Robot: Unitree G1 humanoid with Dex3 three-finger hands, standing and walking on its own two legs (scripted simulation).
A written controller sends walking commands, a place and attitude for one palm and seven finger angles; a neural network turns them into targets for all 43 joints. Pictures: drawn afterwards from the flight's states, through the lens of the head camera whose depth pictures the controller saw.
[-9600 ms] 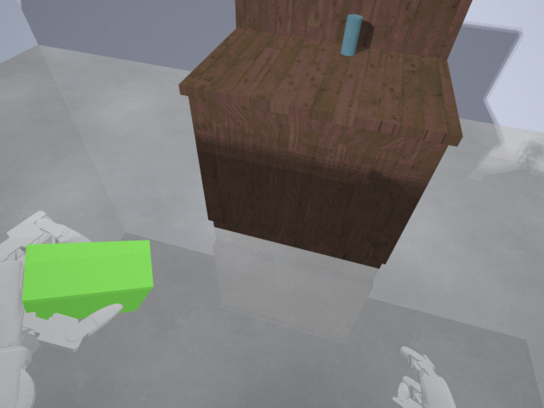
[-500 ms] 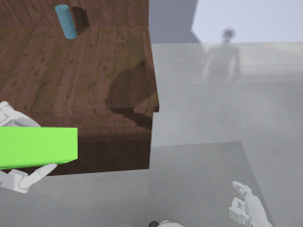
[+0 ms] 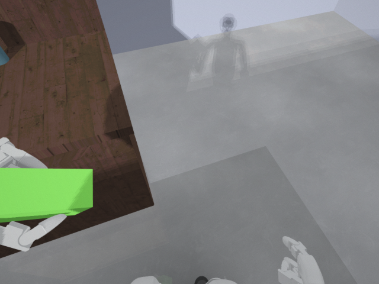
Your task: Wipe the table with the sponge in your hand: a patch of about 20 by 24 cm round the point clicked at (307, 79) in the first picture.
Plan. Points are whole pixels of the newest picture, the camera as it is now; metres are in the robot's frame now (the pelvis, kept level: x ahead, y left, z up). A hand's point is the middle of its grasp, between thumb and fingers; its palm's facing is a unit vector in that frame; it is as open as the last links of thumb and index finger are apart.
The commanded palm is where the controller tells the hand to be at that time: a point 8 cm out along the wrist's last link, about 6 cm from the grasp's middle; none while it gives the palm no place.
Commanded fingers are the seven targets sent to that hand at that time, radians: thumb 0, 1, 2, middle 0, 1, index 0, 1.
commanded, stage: come to a stop and stand still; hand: left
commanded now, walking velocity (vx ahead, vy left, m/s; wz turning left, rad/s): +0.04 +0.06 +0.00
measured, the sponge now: (55, 195) +0.23 +0.21 +0.15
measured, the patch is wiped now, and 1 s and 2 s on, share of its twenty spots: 0.00 0.00 0.00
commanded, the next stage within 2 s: look again from close up in 1.44 s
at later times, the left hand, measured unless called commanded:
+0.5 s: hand out of the picture +0.21 +0.28 +0.21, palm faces +0.49 -0.75 -0.44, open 9.8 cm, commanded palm +0.11 +0.29 +0.18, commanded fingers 0.00 0.10 1.30 -1.20 -1.60 -1.20 -1.60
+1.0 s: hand out of the picture +0.22 +0.30 +0.17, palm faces +0.42 -0.83 -0.36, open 9.8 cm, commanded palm +0.16 +0.33 +0.18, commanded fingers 0.00 0.10 1.30 -1.20 -1.60 -1.20 -1.60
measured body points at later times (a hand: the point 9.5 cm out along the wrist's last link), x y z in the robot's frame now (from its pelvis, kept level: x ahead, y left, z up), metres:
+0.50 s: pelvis -0.04 +0.00 -0.01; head -0.02 +0.01 +0.44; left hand +0.18 +0.32 +0.23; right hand +0.13 -0.20 -0.10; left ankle -0.01 +0.14 -0.74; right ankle +0.06 -0.06 -0.74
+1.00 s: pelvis +0.00 +0.05 +0.00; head +0.00 +0.06 +0.45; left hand +0.19 +0.34 +0.19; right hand +0.15 -0.17 -0.08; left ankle -0.01 +0.14 -0.74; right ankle +0.06 -0.06 -0.74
